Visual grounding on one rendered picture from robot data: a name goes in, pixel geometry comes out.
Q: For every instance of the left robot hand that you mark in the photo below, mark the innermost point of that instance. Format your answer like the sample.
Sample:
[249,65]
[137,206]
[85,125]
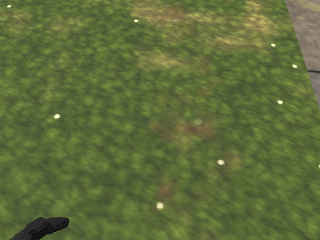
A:
[40,227]

